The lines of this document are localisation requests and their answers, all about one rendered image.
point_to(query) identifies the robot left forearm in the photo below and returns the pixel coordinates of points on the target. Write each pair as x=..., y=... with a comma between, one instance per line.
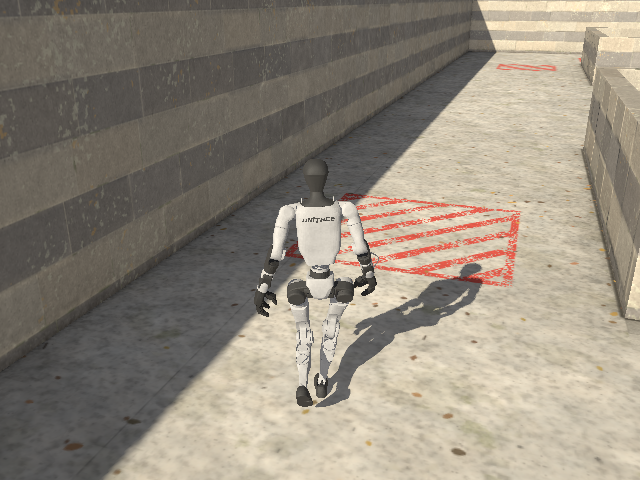
x=268, y=272

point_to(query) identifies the left robot hand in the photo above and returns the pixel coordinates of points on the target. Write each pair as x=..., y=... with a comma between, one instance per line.
x=260, y=303

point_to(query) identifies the robot right foot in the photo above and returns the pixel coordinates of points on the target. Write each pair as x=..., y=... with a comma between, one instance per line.
x=321, y=390

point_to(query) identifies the robot right upper arm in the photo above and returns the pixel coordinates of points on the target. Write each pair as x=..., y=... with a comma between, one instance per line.
x=349, y=210

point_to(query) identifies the robot right forearm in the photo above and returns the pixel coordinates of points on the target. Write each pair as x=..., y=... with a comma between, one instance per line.
x=365, y=262

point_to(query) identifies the robot left upper arm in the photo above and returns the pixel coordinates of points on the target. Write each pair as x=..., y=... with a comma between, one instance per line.
x=285, y=214

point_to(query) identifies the right robot hand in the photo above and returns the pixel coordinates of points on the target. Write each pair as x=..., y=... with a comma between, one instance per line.
x=362, y=280

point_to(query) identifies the humanoid robot torso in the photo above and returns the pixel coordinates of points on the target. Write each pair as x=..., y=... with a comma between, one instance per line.
x=319, y=242

